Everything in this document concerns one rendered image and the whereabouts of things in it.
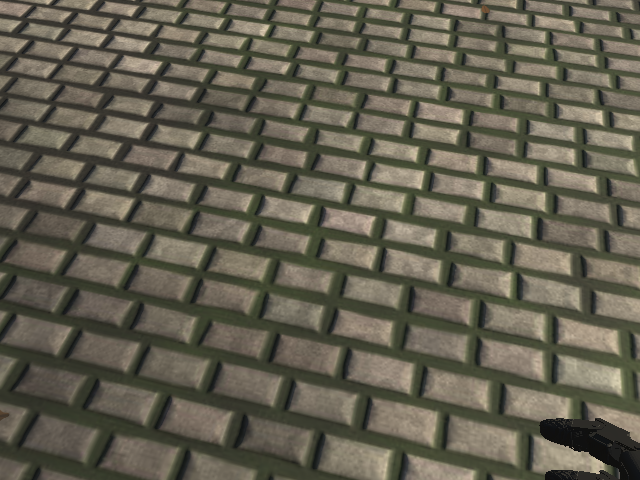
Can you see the right robot hand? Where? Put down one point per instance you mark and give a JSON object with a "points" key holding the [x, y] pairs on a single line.
{"points": [[604, 441]]}

